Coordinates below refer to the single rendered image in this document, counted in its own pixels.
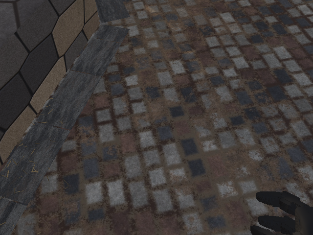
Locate robot right hand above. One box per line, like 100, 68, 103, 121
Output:
250, 191, 313, 235

